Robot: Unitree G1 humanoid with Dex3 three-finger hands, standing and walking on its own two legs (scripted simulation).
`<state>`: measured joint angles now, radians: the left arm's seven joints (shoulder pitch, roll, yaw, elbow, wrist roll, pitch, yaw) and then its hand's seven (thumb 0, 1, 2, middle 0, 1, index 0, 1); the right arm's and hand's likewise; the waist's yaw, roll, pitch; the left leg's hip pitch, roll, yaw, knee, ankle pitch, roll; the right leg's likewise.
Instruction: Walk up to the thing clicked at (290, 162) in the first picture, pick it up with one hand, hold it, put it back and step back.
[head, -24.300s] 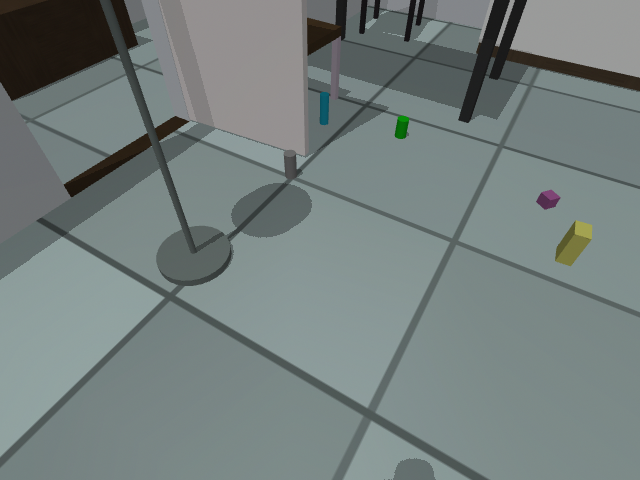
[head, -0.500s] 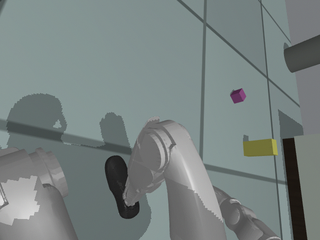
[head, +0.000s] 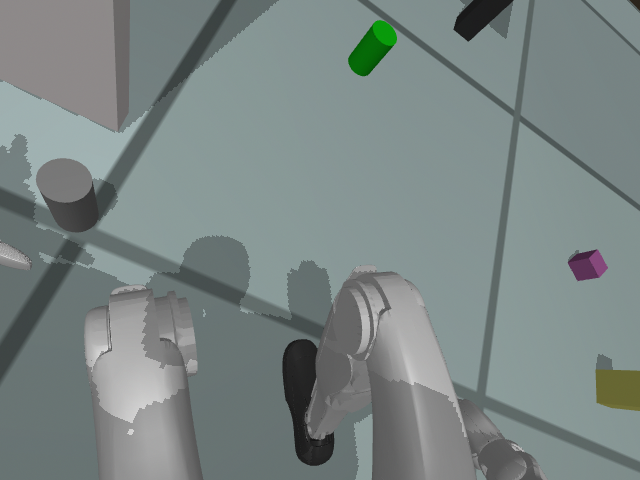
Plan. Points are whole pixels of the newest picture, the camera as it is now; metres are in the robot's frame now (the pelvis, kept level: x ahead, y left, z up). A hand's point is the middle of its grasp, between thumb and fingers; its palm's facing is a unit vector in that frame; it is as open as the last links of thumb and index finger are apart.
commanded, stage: home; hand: left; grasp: from the side
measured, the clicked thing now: (71, 199) +0.47 +0.27 -0.25
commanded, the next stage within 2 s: none
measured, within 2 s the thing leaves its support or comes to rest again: neither
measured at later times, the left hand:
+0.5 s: hand out of the picture +0.31 +0.32 +0.05, palm faces +0.21 -0.87 -0.45, open 17.0 cm
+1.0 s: hand out of the picture +0.26 +0.24 +0.26, palm faces +0.28 -0.89 -0.35, open 17.4 cm
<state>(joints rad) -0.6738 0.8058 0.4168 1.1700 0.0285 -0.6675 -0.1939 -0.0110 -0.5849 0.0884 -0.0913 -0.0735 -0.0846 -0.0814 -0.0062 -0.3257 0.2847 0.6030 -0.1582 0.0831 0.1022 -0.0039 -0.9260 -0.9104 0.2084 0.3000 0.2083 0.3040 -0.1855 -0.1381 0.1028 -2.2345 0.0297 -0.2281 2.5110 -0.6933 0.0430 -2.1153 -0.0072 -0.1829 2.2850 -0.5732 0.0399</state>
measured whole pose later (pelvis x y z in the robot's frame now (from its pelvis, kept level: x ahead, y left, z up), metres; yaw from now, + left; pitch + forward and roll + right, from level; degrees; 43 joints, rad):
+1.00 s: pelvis +0.09 -0.01 +0.36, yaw +12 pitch +17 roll -2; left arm 0.22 0.27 0.06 0.27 -0.01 0.19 0.16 -0.01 -0.53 0.06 -0.06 -0.06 -0.06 -0.06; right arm 0.24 -0.22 0.02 0.51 0.05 -0.01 -0.14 0.00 -0.90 -0.90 0.21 0.30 0.21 0.30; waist -0.05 0.01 -0.15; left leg -0.96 0.05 -0.04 1.21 -0.56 -0.01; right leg -0.94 -0.02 -0.07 1.16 -0.51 0.00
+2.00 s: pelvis +0.10 -0.01 +0.40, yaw +12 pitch +7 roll -2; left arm 0.45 0.20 -0.01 0.04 -0.01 0.25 0.14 -0.01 -0.55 0.05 -0.05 -0.05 -0.05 -0.06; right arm 0.28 -0.21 0.03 0.53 0.01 -0.13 -0.18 0.01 -0.90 -0.90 0.21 0.30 0.21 0.30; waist -0.02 0.03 -0.09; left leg -0.59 0.04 -0.02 0.93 -0.47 -0.02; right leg -0.58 -0.01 -0.07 0.89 -0.43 0.00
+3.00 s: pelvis +0.10 -0.01 +0.41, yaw +12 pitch +6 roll -2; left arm 0.44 0.20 -0.01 0.05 -0.01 0.24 0.14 -0.01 -0.53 0.06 -0.05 -0.06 -0.05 -0.06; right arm 0.27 -0.20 0.03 0.54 0.01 -0.15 -0.18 0.01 -0.90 -0.90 0.21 0.30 0.21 0.30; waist -0.01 0.03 -0.09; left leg -0.57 0.04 -0.02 0.93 -0.47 -0.01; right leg -0.57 -0.02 -0.06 0.88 -0.42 0.00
